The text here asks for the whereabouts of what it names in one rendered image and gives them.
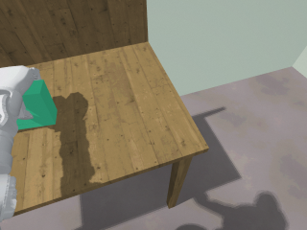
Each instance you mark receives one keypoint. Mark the sponge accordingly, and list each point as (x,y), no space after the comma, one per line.
(38,101)

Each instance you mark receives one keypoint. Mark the left robot hand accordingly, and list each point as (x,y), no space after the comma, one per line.
(20,78)

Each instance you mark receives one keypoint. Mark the table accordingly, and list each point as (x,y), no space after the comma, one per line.
(118,113)

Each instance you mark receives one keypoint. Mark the left robot upper arm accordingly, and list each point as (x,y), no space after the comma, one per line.
(8,195)

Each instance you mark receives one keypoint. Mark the robot left forearm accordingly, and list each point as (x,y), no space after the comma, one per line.
(10,106)

